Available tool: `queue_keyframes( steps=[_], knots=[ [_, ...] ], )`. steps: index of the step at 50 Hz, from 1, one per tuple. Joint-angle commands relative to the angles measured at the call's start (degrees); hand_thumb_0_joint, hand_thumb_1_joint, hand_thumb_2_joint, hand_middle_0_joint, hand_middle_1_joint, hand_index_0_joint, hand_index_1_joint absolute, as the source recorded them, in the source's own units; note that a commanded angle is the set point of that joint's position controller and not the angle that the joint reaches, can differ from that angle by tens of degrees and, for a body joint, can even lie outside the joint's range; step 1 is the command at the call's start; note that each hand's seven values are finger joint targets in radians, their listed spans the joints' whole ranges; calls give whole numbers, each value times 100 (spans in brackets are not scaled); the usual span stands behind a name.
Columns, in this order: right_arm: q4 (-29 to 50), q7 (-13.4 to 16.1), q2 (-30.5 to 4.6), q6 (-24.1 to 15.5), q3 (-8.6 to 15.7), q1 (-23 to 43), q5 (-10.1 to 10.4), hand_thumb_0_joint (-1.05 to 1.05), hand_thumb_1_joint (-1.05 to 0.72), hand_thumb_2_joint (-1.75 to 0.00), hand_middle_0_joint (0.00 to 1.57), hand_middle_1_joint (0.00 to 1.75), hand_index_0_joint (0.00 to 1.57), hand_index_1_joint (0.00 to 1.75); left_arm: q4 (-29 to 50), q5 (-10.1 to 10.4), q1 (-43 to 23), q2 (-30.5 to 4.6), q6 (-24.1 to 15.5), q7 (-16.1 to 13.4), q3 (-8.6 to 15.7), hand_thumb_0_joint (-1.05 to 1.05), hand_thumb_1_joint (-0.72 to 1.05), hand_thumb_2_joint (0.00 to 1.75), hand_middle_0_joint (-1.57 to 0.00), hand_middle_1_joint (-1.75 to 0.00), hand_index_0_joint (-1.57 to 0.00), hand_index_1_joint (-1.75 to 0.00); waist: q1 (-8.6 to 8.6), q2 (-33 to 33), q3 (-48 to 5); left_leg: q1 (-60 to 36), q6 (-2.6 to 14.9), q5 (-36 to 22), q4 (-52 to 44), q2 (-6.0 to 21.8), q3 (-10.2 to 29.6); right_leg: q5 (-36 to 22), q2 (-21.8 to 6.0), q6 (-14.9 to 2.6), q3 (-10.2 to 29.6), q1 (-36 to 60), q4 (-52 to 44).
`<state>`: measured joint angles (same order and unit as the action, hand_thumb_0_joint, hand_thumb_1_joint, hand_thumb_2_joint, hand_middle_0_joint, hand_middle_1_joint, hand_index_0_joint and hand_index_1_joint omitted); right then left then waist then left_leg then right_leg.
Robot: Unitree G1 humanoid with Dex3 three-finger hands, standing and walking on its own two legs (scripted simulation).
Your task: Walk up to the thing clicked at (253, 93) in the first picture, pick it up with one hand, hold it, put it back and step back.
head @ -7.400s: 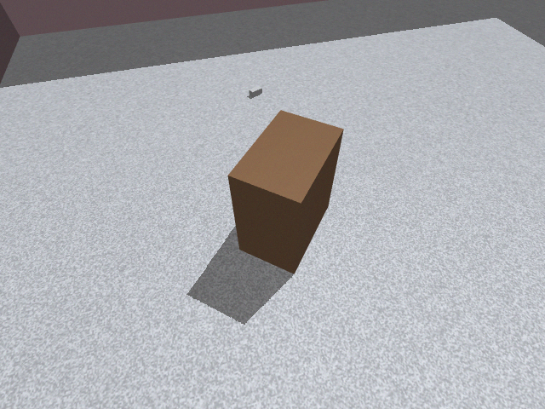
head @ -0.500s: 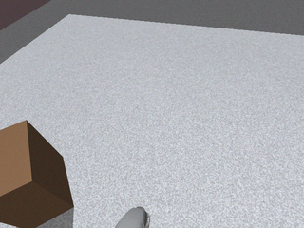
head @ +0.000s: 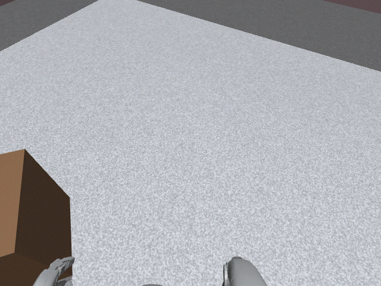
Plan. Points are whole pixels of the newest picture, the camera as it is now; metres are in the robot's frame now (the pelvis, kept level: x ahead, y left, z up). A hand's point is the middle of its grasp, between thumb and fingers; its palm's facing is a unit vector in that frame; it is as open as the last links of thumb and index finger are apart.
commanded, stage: walk up
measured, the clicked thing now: out of the picture +0.96 +1.61 -0.75
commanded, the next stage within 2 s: stand in 1.26 s
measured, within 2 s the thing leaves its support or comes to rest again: neither
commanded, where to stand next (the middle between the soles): +0.18 -0.02 m, yaw +10 degrees
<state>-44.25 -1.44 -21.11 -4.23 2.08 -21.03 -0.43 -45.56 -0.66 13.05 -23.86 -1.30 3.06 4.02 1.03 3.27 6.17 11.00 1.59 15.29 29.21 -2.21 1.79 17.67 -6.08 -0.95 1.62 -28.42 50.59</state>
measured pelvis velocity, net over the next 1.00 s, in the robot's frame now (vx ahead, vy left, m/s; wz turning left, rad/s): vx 0.10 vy -0.03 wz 0.18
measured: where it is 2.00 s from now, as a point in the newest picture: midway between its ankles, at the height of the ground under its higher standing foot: outside the picture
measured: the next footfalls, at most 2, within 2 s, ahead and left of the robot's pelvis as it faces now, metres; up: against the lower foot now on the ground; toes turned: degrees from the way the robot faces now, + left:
right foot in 0.12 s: +0.16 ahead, -0.17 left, +0.00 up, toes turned +7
left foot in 0.56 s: +0.17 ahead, +0.09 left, +0.00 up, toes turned +10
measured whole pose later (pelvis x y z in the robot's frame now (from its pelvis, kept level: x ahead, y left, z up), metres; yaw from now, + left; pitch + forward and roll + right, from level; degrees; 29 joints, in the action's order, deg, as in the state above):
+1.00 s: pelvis +0.10 -0.03 +0.00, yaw +10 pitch -3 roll -1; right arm -56.4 -1.2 -20.1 0.0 -0.3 -6.2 -0.6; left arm -59.2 -0.4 11.0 -21.9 -1.0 0.3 0.1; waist -1.3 -1.4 3.1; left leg 16.9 1.6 13.1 32.4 -0.5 0.2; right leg 17.0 -2.8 2.0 -2.1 -10.8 30.4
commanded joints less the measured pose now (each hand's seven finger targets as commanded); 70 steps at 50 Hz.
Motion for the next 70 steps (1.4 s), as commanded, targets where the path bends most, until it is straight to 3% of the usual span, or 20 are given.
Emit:
queue_keyframes(
  steps=[1,5,6,7,8,9,13,17,23,27,29,30,31,35,39,42,48,56,64,70],
  knots=[
    [540,29,-1690,-111,571,-16,-19,0,-90,-90,20,30,20,30,364,-21,165,-899,-215,8,312,0,90,90,-20,-30,-20,-30,-8,-1401,-246,713,1102,-650,-1026,1153,966,-552,209,32,-388,767,-994],
    [626,58,-1297,63,392,168,5,0,-90,-90,20,30,20,30,-11,-57,808,-959,-354,-143,393,0,90,90,-20,-30,-20,-30,-429,-653,-432,1616,685,-680,371,868,754,-1128,521,-36,-445,2493,-1954],
    [605,78,-952,75,274,-112,61,0,-90,-90,20,30,20,30,-14,-102,962,-1138,-404,-194,432,0,90,90,-20,-30,-20,-30,-515,78,-589,1814,459,-128,1236,467,472,-693,113,-189,101,2828,-2533],
    [619,94,-642,85,158,-440,108,0,-90,-90,20,30,20,30,84,-168,1151,-1572,-471,-240,512,0,90,90,-20,-30,-20,-30,-507,1261,-873,2307,134,1115,2621,-237,167,-124,-1378,-578,2241,3035,-3277],
    [329,169,-950,197,238,-771,19,0,-90,-90,20,30,20,30,228,-97,778,-1653,-467,-249,483,0,90,90,-20,-30,-20,-30,-253,623,-573,2159,46,1561,3142,-174,467,722,-1938,-708,2895,2269,-3688],
    [223,212,-1333,223,358,-729,15,0,-90,-90,20,30,20,30,262,-62,439,-1821,-416,-265,499,0,90,90,-20,-30,-20,-30,-206,790,-553,2219,78,1617,3467,81,379,889,-2076,-1202,3259,2180,-3678],
    [-90,134,-1272,205,351,-551,58,0,-90,-90,20,30,20,30,179,-25,266,-1272,-414,-274,306,0,90,90,-20,-30,-20,-30,-137,812,-332,1910,23,830,3036,278,467,-659,-944,-684,912,1759,-3358],
    [-121,91,-1101,274,300,-229,-11,0,-90,-90,20,30,20,30,187,-76,426,-1247,-387,-305,292,0,90,90,-20,-30,-20,-30,-269,761,-640,1596,-104,845,2106,263,200,-1974,-980,-1026,363,2006,-2973],
    [-158,122,-1125,323,328,251,-20,0,-90,-90,20,30,20,30,210,7,152,-1333,-199,-327,249,0,90,90,-20,-30,-20,-30,-256,646,-683,838,-82,345,1405,264,-353,-3021,-1198,-1024,93,1498,-2377],
    [-311,154,-1295,245,388,228,-59,0,-90,-90,20,30,20,30,117,57,66,-1161,-67,-333,105,0,90,90,-20,-30,-20,-30,-77,69,-798,-8,232,-481,138,378,47,-1527,-899,-596,-84,879,-1509],
    [-126,182,-1799,204,449,640,-131,0,-90,-90,20,30,20,30,98,147,211,-727,29,-330,-20,0,90,90,-20,-30,-20,-30,-270,-1350,-755,74,848,-488,-750,1782,2339,807,207,-80,-544,241,-553],
    [-164,196,-1992,197,477,738,-50,0,-90,-90,20,30,20,30,-72,140,138,-986,111,-387,57,0,90,90,-20,-30,-20,-30,-117,-1481,-657,528,1354,-417,-872,2166,2578,1892,207,-48,-276,519,49],
    [-267,209,-1832,203,452,800,-52,0,-90,-90,20,30,20,30,-176,113,56,-1088,120,-391,79,0,90,90,-20,-30,-20,-30,-128,-1240,-570,655,1410,-602,-850,2061,2493,1799,136,-36,-116,640,188],
    [-300,266,-1491,146,279,1145,6,0,-90,-90,20,30,20,30,-488,143,279,-895,79,-381,20,0,90,90,-20,-30,-20,-30,-263,-1479,-906,184,1006,-2481,-254,1564,1360,1057,146,-70,-161,837,-482],
    [-353,230,-1422,248,222,1385,42,0,-90,-90,20,30,20,30,-775,55,266,-806,-49,-421,-10,0,90,90,-20,-30,-20,-30,-318,-1129,-1066,247,661,-2131,222,1262,946,-301,397,-20,-332,1829,-2444],
    [-479,194,-1126,269,116,1323,102,0,-90,-90,20,30,20,30,-731,-28,-242,-1361,-176,-439,37,0,90,90,-20,-30,-20,-30,-72,-234,-1106,400,146,-929,323,604,425,-1195,-572,-434,804,1840,-2566],
    [-810,76,-1270,256,116,1849,-2,0,-90,-90,20,30,20,30,-1030,17,-444,-928,-155,-328,-165,0,90,90,-20,-30,-20,-30,-165,-282,-416,532,299,900,-848,933,971,501,-5,-151,131,1437,-2856],
    [-1223,63,-1202,218,73,1851,7,0,-90,-90,20,30,20,30,-1260,14,-622,-976,-180,-316,-174,0,90,90,-20,-30,-20,-30,-141,-367,-681,145,102,286,-1139,822,812,-178,-91,-81,61,1890,-3141],
    [-1536,114,-1114,179,28,1814,-2,0,-90,-90,20,30,20,30,-1545,46,-692,-874,-125,-351,-209,0,90,90,-20,-30,-20,-30,-146,-323,-820,-305,80,-1619,-1007,931,632,-1038,-171,24,67,2136,-3236],
    [-1670,124,-1122,224,30,1896,32,0,-90,-90,20,30,20,30,-1679,22,-792,-897,-102,-348,-206,0,90,90,-20,-30,-20,-30,-108,-405,-694,-221,-2,-1124,-1162,900,590,-763,-190,37,123,2172,-3441]
  ],
)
